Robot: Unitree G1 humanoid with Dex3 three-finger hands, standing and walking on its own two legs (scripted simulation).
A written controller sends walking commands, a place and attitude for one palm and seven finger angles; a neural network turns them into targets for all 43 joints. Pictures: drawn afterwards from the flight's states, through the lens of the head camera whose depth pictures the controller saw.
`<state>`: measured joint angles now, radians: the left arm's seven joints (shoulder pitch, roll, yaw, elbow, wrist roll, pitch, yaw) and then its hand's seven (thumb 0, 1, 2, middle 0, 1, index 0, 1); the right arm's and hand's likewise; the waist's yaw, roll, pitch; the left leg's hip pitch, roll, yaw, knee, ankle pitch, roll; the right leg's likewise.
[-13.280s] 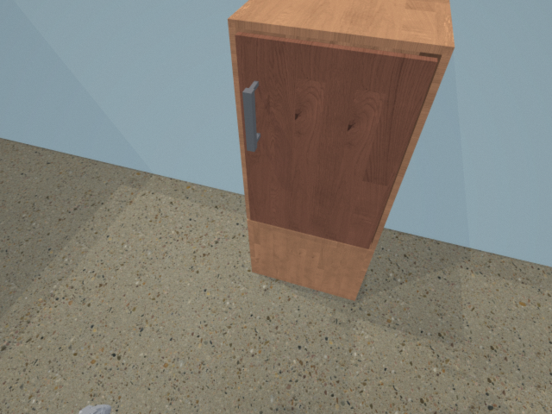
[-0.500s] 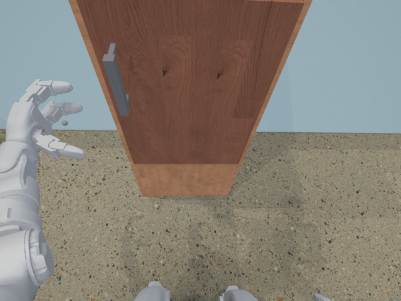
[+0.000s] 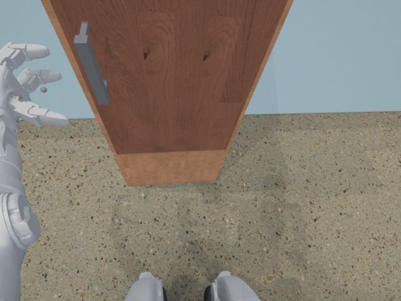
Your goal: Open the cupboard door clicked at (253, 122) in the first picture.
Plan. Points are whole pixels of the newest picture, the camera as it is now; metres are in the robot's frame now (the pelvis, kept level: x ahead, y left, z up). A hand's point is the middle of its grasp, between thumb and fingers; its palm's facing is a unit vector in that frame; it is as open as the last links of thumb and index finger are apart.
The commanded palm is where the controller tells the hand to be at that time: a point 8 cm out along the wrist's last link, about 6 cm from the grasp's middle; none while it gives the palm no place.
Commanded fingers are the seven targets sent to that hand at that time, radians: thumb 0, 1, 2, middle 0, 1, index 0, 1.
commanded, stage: move the hooked fingers beside the handle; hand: left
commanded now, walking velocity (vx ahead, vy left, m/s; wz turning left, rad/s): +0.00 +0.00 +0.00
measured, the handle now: (95, 67) +0.55 +0.17 +0.09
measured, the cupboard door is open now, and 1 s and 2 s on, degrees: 0 0 0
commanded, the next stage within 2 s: slide the fingers in behind the handle in 0.86 s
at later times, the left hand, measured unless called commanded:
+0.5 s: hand (50, 85) +0.50 +0.24 +0.09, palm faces +0.01 -1.00 -0.01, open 14.0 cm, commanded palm +0.48 +0.29 +0.09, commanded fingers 0.00 -0.50 0.30 -0.30 -1.20 -0.30 -1.20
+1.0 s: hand (55, 89) +0.49 +0.23 +0.10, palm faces +0.02 -1.00 -0.01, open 14.0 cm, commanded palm +0.47 +0.28 +0.09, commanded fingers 0.00 -0.50 0.30 -0.30 -1.20 -0.30 -1.20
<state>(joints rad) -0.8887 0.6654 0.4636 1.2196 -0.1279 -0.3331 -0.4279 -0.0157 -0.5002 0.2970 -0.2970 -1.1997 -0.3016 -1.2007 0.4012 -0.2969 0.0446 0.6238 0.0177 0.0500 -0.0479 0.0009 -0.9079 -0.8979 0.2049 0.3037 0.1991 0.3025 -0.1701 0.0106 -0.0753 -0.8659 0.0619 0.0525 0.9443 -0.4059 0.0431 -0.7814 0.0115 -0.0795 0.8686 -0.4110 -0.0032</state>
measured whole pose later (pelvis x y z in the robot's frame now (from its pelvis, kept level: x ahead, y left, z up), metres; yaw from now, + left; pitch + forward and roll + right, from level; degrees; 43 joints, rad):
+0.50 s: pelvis +0.01 +0.00 +0.00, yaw -1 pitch +20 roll -4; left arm -0.85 0.64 0.48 1.16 -0.13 -0.32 -0.40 -0.02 -0.50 0.30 -0.30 -1.20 -0.30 -1.20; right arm 0.43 -0.28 0.04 0.61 0.01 0.10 -0.02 0.00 -0.91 -0.90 0.21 0.30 0.20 0.30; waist -0.17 0.02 -0.09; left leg -0.86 0.07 0.06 0.94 -0.42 0.04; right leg -0.78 0.02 -0.07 0.85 -0.42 0.00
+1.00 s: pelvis +0.00 -0.01 +0.00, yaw +0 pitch +18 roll -3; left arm -0.89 0.62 0.43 1.21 -0.13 -0.35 -0.38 -0.02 -0.50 0.30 -0.30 -1.20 -0.30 -1.20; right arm 0.37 -0.29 0.05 0.61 0.02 0.08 -0.04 0.00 -0.91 -0.90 0.20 0.30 0.20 0.30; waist -0.16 0.02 -0.08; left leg -0.87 0.07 0.04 0.96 -0.41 0.03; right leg -0.79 0.02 -0.09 0.89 -0.42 -0.01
